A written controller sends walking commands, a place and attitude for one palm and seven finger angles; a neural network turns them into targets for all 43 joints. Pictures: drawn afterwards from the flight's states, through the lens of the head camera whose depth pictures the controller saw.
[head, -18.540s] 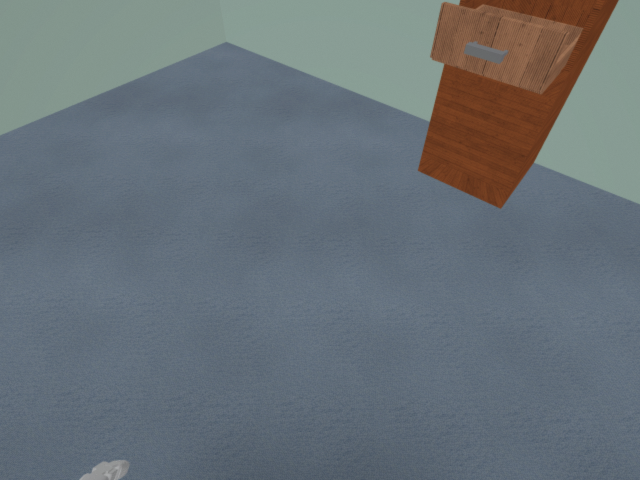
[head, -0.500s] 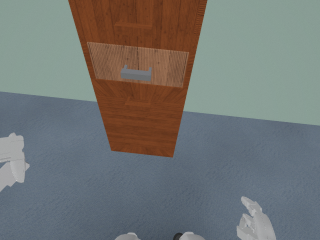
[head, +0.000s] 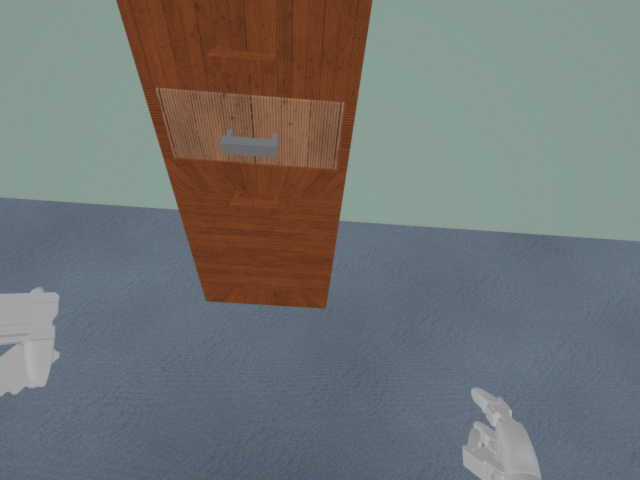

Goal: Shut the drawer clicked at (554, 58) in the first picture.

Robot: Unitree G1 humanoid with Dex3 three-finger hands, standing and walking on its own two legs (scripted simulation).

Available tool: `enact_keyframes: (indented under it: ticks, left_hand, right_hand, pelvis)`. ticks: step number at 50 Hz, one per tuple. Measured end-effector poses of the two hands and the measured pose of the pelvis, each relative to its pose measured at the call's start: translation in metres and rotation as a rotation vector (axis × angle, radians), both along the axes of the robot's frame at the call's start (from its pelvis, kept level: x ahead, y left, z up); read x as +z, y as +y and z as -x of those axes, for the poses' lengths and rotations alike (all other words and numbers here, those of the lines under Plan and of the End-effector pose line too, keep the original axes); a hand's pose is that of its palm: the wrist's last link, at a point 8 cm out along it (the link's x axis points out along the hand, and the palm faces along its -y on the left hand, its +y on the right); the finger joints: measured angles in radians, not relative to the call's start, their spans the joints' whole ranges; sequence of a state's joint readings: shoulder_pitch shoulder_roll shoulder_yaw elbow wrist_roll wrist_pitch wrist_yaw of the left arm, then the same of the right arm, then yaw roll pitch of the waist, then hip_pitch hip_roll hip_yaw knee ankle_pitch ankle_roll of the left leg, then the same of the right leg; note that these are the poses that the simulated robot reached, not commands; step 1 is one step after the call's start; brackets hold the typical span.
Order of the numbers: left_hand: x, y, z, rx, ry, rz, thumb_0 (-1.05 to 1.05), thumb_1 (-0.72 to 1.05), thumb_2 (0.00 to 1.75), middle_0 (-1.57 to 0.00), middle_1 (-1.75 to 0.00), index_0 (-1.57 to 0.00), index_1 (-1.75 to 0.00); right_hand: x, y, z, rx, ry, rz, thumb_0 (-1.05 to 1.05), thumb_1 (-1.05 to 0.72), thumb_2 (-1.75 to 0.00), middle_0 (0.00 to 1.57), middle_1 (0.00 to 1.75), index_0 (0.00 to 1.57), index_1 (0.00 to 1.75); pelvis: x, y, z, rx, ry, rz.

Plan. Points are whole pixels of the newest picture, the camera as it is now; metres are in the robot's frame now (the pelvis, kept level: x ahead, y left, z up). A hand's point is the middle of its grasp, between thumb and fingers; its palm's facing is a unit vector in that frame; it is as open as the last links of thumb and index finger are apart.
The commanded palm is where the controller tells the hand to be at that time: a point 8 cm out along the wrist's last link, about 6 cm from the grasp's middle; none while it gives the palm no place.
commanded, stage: step back with the hand held close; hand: left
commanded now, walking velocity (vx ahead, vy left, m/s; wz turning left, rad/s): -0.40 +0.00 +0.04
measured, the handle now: (251, 140) +0.77 +0.17 -0.03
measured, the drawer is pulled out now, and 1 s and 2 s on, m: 0.00 0.00 0.00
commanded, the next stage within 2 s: stop stepping back and stand still in 0.02 s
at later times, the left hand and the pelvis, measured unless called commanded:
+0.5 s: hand out of the picture +0.05 +0.27 +0.17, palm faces +0.45 -0.83 -0.32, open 3.2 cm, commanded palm +0.00 +0.30 +0.18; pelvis -0.14 +0.02 -0.01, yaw -1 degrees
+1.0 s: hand out of the picture +0.03 +0.27 +0.17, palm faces +0.41 -0.81 -0.42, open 3.3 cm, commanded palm -0.03 +0.31 +0.18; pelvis -0.17 +0.03 -0.01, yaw -1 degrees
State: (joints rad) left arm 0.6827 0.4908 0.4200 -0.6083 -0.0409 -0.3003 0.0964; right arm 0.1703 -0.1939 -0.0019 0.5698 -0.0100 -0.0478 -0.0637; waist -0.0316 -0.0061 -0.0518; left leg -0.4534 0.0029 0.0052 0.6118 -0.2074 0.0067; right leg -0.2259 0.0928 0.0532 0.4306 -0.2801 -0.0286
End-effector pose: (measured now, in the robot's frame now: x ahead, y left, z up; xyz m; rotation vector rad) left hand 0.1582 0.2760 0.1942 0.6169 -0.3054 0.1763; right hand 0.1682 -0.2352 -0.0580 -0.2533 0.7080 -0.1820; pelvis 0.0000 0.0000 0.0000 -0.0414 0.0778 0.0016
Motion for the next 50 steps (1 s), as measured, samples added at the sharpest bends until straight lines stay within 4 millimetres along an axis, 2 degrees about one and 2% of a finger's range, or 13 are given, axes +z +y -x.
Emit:
enact_keyframes:
  ticks: [5,8,12,17,19,22,27,32,37,41,46,50]
  left_hand:
    - [-0.013,0.026,0.027,0.087,0.017,0.075,0.01,0.89,0.90,-1.40,-1.60,-1.40,-1.60]
    - [-0.019,0.024,0.048,0.089,0.053,0.113,0.01,0.89,0.90,-1.40,-1.60,-1.40,-1.60]
    - [-0.017,0.014,0.083,0.076,0.059,0.122,0.02,0.89,0.90,-1.40,-1.60,-1.40,-1.60]
    - [-0.010,0.013,0.125,0.116,0.028,0.092,0.02,0.89,0.90,-1.40,-1.60,-1.40,-1.60]
    - [-0.007,0.016,0.138,0.134,-0.010,0.110,0.01,0.89,0.90,-1.40,-1.60,-1.40,-1.60]
    - [-0.009,0.025,0.148,0.168,-0.077,0.166,0.01,0.89,0.90,-1.40,-1.60,-1.41,-1.60]
    - [-0.025,0.034,0.145,0.166,-0.107,0.223,0.01,0.89,0.90,-1.40,-1.60,-1.41,-1.60]
    - [-0.015,0.025,0.150,0.107,-0.058,0.148,0.02,0.89,0.90,-1.40,-1.60,-1.41,-1.60]
    - [-0.008,0.015,0.168,0.072,-0.047,0.064,0.01,0.89,0.90,-1.40,-1.60,-1.40,-1.60]
    - [-0.009,0.026,0.176,0.112,-0.070,0.097,0.01,0.89,0.90,-1.40,-1.60,-1.41,-1.60]
    - [-0.020,0.037,0.175,0.142,-0.094,0.146,0.01,0.89,0.90,-1.40,-1.60,-1.41,-1.60]
    - [-0.014,0.036,0.170,0.143,-0.082,0.114,0.01,0.89,0.90,-1.40,-1.60,-1.41,-1.60]
  right_hand:
    - [0.004,-0.005,0.034,0.001,0.052,0.065,0.01,-0.91,-0.90,0.21,0.30,0.21,0.30]
    - [0.009,0.000,0.055,0.027,0.022,0.066,0.01,-0.91,-0.90,0.20,0.30,0.21,0.30]
    - [0.011,0.009,0.084,0.036,-0.029,0.040,0.01,-0.91,-0.90,0.21,0.30,0.21,0.30]
    - [0.000,0.016,0.119,0.055,-0.025,0.012,0.01,-0.91,-0.90,0.21,0.30,0.21,0.30]
    - [-0.004,0.017,0.136,0.045,0.005,0.009,0.01,-0.90,-0.90,0.21,0.30,0.21,0.30]
    - [-0.008,0.016,0.160,0.015,0.029,0.019,0.01,-0.90,-0.90,0.21,0.30,0.21,0.30]
    - [-0.016,0.016,0.192,-0.038,0.013,0.042,0.01,-0.90,-0.90,0.21,0.30,0.21,0.30]
    - [-0.013,0.025,0.220,-0.059,0.003,-0.016,0.01,-0.91,-0.90,0.21,0.30,0.21,0.30]
    - [-0.027,0.021,0.232,-0.046,0.053,-0.030,0.01,-0.90,-0.90,0.21,0.30,0.21,0.30]
    - [-0.030,0.015,0.236,-0.044,0.103,-0.002,0.01,-0.90,-0.90,0.21,0.30,0.21,0.30]
    - [-0.028,0.014,0.225,-0.052,0.049,0.048,0.02,-0.91,-0.90,0.21,0.30,0.21,0.30]
    - [-0.022,0.027,0.211,-0.029,0.000,0.000,0.02,-0.91,-0.90,0.20,0.30,0.21,0.30]
  pelvis:
    - [0.004,0.009,0.029,0.005,-0.013,-0.014]
    - [0.006,0.012,0.052,-0.005,-0.024,-0.006]
    - [0.005,0.011,0.078,-0.016,-0.042,-0.001]
    - [0.001,0.007,0.113,-0.010,-0.058,-0.014]
    - [0.001,0.008,0.121,-0.027,-0.067,-0.019]
    - [0.000,0.013,0.127,-0.044,-0.070,-0.024]
    - [-0.009,0.024,0.145,-0.024,-0.096,-0.028]
    - [-0.001,0.021,0.157,-0.033,-0.112,-0.027]
    - [-0.007,0.018,0.167,-0.037,-0.103,-0.024]
    - [-0.006,0.022,0.168,-0.032,-0.109,-0.034]
    - [-0.014,0.033,0.168,-0.020,-0.121,-0.029]
    - [-0.009,0.030,0.167,-0.013,-0.128,-0.046]
